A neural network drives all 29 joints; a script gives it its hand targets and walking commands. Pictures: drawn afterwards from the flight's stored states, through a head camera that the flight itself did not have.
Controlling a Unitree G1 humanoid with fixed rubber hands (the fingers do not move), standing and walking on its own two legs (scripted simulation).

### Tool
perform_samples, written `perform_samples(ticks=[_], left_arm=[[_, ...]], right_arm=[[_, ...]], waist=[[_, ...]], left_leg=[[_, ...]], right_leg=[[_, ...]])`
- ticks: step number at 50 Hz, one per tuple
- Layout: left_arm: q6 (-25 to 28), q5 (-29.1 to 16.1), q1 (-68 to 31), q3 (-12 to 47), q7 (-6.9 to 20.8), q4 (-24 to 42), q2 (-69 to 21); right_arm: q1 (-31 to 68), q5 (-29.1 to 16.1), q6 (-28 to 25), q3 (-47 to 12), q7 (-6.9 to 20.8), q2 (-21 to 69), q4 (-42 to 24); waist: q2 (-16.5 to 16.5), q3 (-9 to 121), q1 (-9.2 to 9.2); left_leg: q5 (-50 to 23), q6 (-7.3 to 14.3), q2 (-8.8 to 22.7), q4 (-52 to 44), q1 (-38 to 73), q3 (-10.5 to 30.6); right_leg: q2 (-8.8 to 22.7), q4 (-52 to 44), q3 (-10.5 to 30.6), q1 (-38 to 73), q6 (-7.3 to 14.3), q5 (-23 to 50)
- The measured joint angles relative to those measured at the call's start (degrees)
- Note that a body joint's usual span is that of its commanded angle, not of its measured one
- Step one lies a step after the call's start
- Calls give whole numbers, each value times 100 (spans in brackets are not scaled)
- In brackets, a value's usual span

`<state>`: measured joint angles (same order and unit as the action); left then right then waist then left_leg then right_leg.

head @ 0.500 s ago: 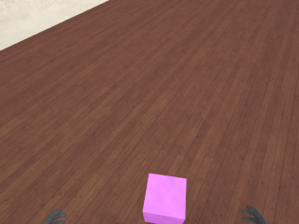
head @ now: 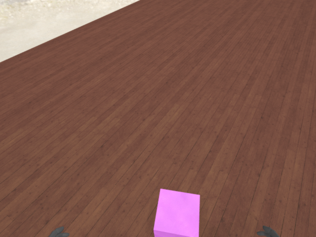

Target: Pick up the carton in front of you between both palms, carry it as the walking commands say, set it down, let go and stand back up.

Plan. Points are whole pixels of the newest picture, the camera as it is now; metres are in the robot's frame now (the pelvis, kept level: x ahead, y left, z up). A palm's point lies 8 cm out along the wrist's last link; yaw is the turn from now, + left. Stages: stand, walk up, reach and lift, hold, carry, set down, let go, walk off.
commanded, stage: stand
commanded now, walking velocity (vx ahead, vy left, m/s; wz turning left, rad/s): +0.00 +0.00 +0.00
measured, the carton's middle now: (176, 218) +0.36 -0.07 -0.65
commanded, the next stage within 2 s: none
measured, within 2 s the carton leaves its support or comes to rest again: neither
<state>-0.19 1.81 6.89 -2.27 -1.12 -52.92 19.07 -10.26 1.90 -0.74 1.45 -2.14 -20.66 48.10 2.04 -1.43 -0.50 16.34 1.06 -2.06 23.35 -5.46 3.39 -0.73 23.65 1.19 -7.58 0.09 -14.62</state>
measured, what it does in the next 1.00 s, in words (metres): stands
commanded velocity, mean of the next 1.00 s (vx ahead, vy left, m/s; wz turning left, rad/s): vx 0.00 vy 0.00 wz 0.00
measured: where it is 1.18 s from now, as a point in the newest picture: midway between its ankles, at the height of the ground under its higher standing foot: outside the picture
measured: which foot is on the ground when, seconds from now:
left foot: down 0.00-1.00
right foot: down 0.00-1.00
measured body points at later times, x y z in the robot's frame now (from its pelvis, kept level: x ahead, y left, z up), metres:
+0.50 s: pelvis -0.02 -0.01 +0.00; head -0.03 -0.02 +0.45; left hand +0.09 +0.30 -0.11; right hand +0.09 -0.31 -0.11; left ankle -0.04 +0.11 -0.74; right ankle -0.02 -0.12 -0.74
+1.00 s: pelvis -0.02 -0.01 +0.01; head -0.02 -0.02 +0.45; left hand +0.08 +0.30 -0.11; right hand +0.08 -0.32 -0.12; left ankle -0.04 +0.11 -0.74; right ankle -0.02 -0.12 -0.74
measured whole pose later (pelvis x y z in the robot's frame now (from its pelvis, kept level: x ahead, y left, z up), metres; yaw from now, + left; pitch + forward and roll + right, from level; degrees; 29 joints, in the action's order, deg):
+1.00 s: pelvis -0.02 -0.01 +0.01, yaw +0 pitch -2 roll +0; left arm 0.7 1.2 5.7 -1.0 -0.6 -60.4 20.9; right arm -8.1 0.9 -0.9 0.3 -1.1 -22.3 56.8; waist 1.7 -2.2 -0.3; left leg 12.6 -0.1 -0.7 19.2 -4.4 3.1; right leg -1.4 19.1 0.9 -6.3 0.8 -10.6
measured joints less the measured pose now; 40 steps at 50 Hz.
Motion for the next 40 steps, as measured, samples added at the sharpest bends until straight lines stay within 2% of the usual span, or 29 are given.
perform_samples(ticks=[40], left_arm=[[102, -71, -30, 94, 58, -697, 143]], right_arm=[[128, -91, -20, -80, 104, -184, 762]], waist=[[-22, -114, -20]], left_leg=[[-396, -95, 109, -419, 115, -57]], right_leg=[[-54, -428, 12, 108, 56, 420]])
